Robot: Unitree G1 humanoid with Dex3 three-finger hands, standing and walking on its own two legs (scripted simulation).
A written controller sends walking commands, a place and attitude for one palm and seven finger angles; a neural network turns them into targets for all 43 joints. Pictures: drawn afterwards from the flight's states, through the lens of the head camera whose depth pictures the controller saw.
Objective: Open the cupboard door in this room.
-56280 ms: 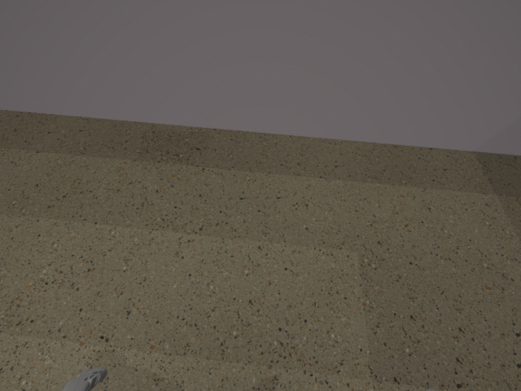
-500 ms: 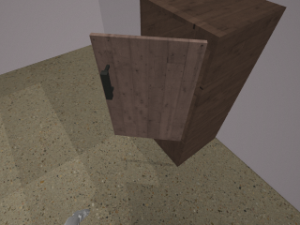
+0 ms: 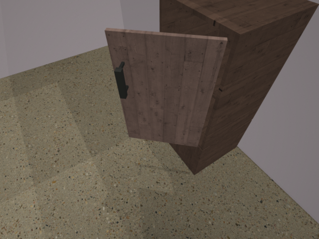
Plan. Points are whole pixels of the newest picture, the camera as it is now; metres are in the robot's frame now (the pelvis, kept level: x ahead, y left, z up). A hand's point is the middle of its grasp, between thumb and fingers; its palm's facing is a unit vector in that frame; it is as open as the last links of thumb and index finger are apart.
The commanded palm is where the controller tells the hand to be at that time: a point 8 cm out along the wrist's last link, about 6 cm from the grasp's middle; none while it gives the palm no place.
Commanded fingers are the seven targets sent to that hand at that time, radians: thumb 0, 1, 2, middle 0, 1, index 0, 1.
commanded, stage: come to a stop and stand still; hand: left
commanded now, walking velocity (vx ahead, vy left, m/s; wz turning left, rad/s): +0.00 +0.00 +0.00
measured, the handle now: (123, 80) +0.62 +0.17 +0.02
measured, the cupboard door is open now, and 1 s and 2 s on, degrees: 47 47 47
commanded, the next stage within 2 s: look again from close up in 0.30 s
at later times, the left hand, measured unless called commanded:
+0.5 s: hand out of the picture +0.03 +0.19 -0.15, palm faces +0.00 -0.98 -0.21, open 7.4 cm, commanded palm none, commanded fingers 0.00 0.90 0.90 -0.20 -0.30 -0.20 -0.30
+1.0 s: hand out of the picture +0.00 +0.18 -0.16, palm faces +0.02 -0.99 -0.16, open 7.4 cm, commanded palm none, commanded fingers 0.00 0.90 0.90 -0.20 -0.30 -0.20 -0.30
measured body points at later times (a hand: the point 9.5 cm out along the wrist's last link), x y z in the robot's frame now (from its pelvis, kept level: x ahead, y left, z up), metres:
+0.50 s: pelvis +0.00 +0.01 +0.02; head +0.00 +0.01 +0.47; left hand +0.03 +0.24 -0.13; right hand -0.02 -0.23 -0.14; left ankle +0.02 +0.11 -0.72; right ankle +0.01 -0.11 -0.72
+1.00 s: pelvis +0.01 +0.02 +0.02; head +0.00 +0.03 +0.47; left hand +0.00 +0.23 -0.15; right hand +0.01 -0.20 -0.14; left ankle +0.02 +0.11 -0.72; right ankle +0.01 -0.11 -0.72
